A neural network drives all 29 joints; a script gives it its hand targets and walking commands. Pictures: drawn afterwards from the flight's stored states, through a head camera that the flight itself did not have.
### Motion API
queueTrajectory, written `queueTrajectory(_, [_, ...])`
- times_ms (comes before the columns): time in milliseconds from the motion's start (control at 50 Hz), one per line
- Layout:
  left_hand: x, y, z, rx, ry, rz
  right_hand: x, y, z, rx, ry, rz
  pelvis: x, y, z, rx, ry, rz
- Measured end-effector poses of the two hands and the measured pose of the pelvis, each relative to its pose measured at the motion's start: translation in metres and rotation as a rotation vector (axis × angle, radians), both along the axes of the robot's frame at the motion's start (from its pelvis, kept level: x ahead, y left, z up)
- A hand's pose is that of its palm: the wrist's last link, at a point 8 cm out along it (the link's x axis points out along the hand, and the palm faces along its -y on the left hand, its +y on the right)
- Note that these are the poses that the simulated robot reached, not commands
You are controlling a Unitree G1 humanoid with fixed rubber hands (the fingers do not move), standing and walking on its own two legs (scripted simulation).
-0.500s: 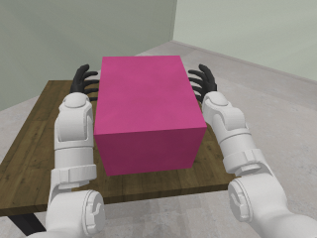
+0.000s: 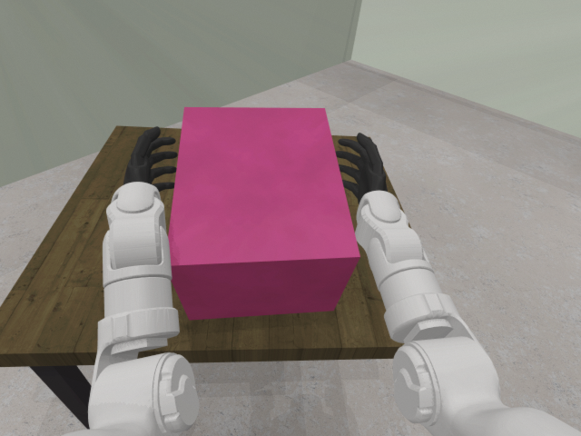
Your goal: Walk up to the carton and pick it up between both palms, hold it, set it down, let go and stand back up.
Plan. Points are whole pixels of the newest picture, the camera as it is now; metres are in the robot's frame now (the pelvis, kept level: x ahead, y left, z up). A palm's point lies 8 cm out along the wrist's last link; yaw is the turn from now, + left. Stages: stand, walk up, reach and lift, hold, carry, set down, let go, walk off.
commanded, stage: set down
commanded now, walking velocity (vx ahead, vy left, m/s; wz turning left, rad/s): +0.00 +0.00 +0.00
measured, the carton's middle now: (259, 209) +0.40 +0.04 +0.12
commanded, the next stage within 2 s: none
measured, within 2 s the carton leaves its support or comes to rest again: neither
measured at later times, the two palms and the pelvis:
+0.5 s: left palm (172, 196) +0.37 +0.16 +0.17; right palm (385, 201) +0.38 -0.15 +0.16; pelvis +0.00 -0.02 +0.00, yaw -1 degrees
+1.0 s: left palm (176, 213) +0.39 +0.16 +0.12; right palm (373, 202) +0.41 -0.14 +0.13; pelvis +0.00 -0.01 +0.00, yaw -2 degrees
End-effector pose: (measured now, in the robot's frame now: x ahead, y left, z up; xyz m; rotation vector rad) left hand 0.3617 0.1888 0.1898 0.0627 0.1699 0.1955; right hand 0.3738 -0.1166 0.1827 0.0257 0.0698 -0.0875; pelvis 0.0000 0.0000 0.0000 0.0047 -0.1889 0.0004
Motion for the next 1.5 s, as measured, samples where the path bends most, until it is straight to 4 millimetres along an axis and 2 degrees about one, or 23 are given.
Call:
queueTrajectory(60, [-0.002,-0.002,-0.015,-0.002,-0.007,0.01,0.0,-0.002,-0.011,-0.008,-0.014,0.004,0.0,-0.003,0.0,-0.004,0.007,0.005])
queueTrajectory(140, [-0.006,-0.01,-0.023,-0.007,-0.027,0.012,-0.002,-0.01,-0.019,-0.025,-0.039,0.009,-0.001,-0.008,-0.001,-0.008,0.015,0.005])
queueTrajectory(300, [0.004,-0.029,-0.029,-0.013,0.023,-0.018,-0.003,-0.029,-0.032,-0.04,0.007,-0.023,-0.006,-0.015,-0.001,-0.001,0.023,-0.001])
queueTrajectory(400, [0.009,-0.035,-0.024,0.005,0.006,-0.023,0.0,-0.035,-0.028,-0.039,-0.015,-0.028,-0.006,-0.016,0.0,-0.001,0.049,-0.013])
queueTrajectory(540, [0.012,-0.028,-0.027,-0.01,0.034,0.004,0.012,-0.028,-0.028,-0.037,0.003,0.002,-0.004,-0.016,0.001,0.006,0.05,-0.02])
queueTrajectory(700, [0.012,-0.014,-0.053,-0.027,0.073,0.048,0.023,-0.012,-0.043,-0.055,0.032,0.035,0.0,-0.016,0.001,0.003,0.087,-0.007])
queueTrajectory(820, [0.018,-0.015,-0.069,-0.051,0.091,0.048,0.029,-0.013,-0.052,-0.065,0.05,0.034,0.003,-0.016,0.001,-0.004,0.141,-0.002])
queueTrajectory(1060, [0.028,-0.031,-0.07,-0.027,0.1,0.039,0.038,-0.029,-0.053,-0.054,0.063,0.034,0.003,-0.013,0.002,-0.005,0.184,-0.041])
queueTrajectory(1360, [0.022,-0.013,-0.09,-0.044,0.131,0.102,0.05,-0.01,-0.074,-0.034,0.104,0.092,0.001,-0.011,0.003,-0.004,0.249,-0.031])
queueTrajectory(1500, [0.028,-0.014,-0.097,-0.073,0.133,0.1,0.054,-0.011,-0.08,-0.043,0.124,0.083,0.002,-0.011,0.002,-0.004,0.274,-0.034])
